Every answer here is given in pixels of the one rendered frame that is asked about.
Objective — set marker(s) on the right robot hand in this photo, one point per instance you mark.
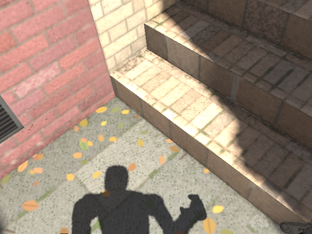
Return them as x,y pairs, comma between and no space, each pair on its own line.
290,227

